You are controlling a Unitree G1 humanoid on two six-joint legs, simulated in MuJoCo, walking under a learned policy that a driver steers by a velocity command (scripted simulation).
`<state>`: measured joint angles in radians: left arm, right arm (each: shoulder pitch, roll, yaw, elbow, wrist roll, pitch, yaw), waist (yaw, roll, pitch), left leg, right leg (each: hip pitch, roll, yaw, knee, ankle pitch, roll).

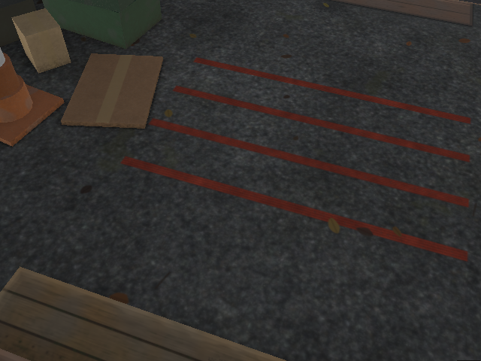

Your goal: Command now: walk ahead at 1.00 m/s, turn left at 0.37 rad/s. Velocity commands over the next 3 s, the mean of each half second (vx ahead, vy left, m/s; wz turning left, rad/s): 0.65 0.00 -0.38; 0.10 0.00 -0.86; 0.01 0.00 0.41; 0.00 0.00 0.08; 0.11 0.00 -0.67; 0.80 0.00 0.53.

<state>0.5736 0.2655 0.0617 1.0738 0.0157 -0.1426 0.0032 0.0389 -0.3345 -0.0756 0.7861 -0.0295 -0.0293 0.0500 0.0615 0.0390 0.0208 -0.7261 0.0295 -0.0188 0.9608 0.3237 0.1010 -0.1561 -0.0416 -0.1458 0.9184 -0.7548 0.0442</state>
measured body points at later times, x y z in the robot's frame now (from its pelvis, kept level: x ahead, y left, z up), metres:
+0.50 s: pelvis +0.40 -0.03 -0.22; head +0.42 -0.04 +0.23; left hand +0.48 +0.23 -0.36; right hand +0.42 -0.30 -0.36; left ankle +0.30 +0.10 -0.70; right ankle +0.44 -0.06 -0.94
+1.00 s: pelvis +0.62 -0.04 -0.29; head +0.61 -0.05 +0.16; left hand +0.81 +0.19 -0.40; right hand +0.67 -0.38 -0.34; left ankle +0.79 -0.05 -1.02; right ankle +0.44 -0.06 -0.94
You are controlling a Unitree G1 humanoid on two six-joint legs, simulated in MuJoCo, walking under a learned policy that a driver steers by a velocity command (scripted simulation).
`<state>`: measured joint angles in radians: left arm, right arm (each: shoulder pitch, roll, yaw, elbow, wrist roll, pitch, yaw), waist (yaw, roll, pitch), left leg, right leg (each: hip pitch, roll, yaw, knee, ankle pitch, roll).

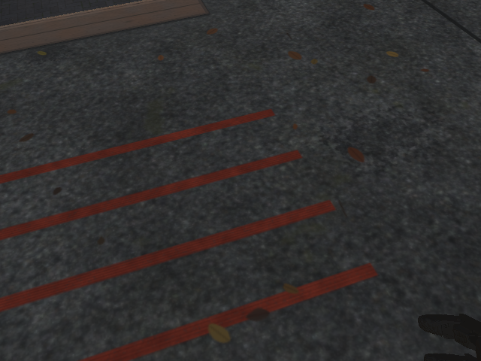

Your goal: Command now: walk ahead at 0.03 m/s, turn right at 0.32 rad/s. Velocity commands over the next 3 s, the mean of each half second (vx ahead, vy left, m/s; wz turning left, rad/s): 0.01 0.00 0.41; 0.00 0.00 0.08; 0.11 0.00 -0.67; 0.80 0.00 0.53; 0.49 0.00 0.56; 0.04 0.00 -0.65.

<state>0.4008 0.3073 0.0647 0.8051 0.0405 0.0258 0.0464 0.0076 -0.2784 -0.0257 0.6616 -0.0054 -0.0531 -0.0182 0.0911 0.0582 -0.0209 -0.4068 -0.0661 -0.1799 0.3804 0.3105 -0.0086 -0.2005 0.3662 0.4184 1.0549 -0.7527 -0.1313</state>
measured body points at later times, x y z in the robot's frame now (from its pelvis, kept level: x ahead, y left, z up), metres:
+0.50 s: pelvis +0.01 +0.06 -0.07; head +0.04 +0.12 +0.38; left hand +0.23 +0.29 -0.16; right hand +0.06 -0.20 -0.17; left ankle +0.12 +0.11 -0.80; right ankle +0.14 -0.07 -0.64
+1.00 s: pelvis -0.02 +0.00 -0.08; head -0.01 -0.03 +0.37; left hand -0.14 +0.25 -0.19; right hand +0.26 -0.14 -0.16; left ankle -0.01 +0.14 -0.57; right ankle +0.09 -0.06 -0.80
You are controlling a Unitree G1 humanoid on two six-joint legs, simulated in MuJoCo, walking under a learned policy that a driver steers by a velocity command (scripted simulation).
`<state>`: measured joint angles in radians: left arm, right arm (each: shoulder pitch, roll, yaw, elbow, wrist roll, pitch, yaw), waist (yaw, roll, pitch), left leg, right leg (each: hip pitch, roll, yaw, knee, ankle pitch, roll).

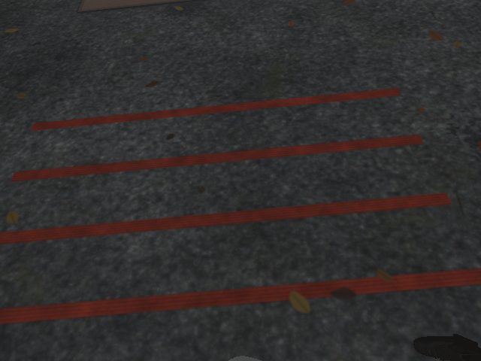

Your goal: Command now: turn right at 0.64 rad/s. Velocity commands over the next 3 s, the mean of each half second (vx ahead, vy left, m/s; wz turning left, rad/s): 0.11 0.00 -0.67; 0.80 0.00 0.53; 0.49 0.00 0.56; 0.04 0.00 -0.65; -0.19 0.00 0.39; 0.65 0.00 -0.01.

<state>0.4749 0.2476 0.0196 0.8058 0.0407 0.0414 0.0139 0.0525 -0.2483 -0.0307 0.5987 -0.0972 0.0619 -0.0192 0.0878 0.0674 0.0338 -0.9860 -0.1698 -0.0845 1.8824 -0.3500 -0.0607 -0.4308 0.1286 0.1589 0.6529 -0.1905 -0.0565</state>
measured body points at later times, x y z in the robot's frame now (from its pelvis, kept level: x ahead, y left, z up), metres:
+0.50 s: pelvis -0.04 +0.05 +0.11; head -0.06 +0.06 +0.56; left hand +0.28 +0.20 +0.08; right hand -0.18 -0.24 -0.01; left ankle -0.08 +0.14 -0.58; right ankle +0.07 -0.14 -0.48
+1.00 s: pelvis +0.18 -0.12 +0.01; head +0.21 -0.14 +0.46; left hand +0.39 +0.07 -0.10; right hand +0.05 -0.37 -0.13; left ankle +0.02 +0.06 -0.53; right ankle +0.11 -0.22 -0.72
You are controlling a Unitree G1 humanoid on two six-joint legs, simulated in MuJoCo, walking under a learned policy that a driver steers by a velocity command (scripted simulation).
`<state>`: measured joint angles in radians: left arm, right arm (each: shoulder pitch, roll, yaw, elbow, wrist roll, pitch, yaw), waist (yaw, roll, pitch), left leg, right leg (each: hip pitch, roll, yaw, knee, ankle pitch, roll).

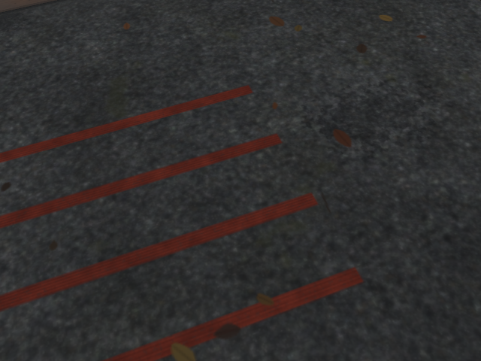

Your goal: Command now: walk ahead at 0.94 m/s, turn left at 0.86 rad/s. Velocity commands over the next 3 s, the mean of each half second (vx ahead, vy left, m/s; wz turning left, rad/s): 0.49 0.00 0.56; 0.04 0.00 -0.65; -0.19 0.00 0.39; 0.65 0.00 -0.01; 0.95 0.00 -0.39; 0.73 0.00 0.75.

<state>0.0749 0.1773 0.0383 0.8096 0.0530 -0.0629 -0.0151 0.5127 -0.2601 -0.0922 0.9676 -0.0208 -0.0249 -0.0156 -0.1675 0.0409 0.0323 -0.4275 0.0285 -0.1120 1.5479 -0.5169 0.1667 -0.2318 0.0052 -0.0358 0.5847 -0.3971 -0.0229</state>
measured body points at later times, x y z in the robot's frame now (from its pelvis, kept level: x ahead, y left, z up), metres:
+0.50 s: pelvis +0.30 -0.01 +0.01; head +0.34 +0.01 +0.46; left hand +0.33 +0.24 -0.13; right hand +0.48 -0.21 -0.12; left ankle +0.31 +0.01 -0.73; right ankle +0.43 -0.15 -0.65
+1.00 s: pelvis +0.40 -0.05 +0.01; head +0.45 -0.08 +0.46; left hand +0.53 +0.23 -0.09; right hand +0.53 -0.33 -0.11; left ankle +0.42 +0.12 -0.64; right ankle +0.45 -0.11 -0.73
